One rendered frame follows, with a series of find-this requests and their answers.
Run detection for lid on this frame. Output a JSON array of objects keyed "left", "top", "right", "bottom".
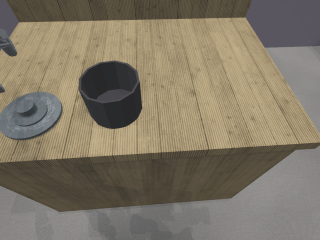
[{"left": 0, "top": 91, "right": 62, "bottom": 140}]

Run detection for pot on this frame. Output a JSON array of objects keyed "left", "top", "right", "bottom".
[{"left": 78, "top": 60, "right": 142, "bottom": 129}]

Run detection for left robot hand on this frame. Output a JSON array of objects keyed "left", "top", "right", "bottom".
[{"left": 0, "top": 28, "right": 17, "bottom": 93}]

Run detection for knob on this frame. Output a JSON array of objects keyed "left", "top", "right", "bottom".
[{"left": 14, "top": 99, "right": 37, "bottom": 117}]

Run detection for table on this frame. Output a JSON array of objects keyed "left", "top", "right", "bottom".
[{"left": 0, "top": 0, "right": 320, "bottom": 212}]

